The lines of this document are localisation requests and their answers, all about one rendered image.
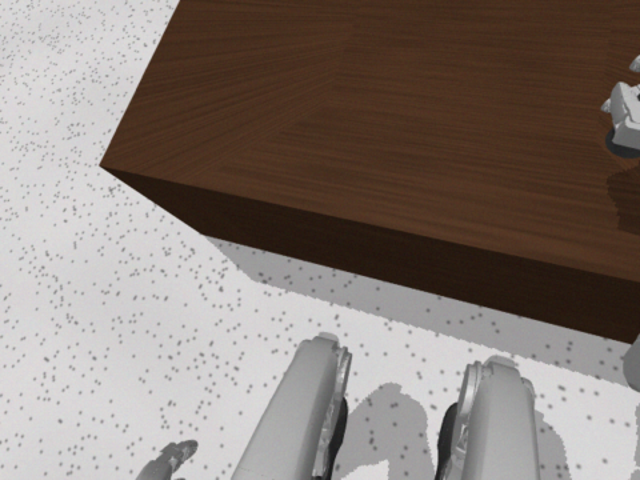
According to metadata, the right robot hand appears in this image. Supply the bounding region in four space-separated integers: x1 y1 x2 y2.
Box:
601 55 640 150

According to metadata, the right robot foot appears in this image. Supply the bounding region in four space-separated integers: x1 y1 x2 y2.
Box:
434 402 458 480

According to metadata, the can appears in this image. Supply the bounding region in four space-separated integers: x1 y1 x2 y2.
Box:
605 93 640 159

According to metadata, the left robot foot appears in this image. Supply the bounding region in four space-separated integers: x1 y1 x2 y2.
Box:
311 397 348 480

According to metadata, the right robot arm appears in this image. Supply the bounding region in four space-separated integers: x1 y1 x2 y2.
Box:
623 334 640 393

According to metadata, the left robot hand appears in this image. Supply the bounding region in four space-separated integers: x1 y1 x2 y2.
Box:
136 440 198 480

